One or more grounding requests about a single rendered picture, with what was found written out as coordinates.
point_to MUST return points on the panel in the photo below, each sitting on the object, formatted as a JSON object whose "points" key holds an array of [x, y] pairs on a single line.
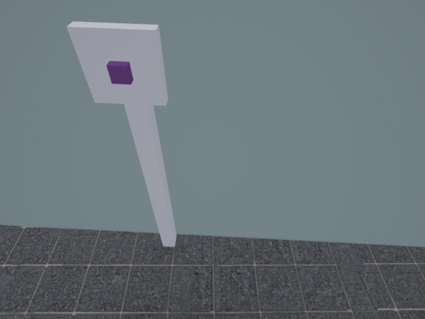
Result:
{"points": [[139, 44]]}

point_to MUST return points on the button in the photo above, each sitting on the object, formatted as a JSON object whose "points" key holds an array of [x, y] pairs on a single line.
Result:
{"points": [[120, 72]]}

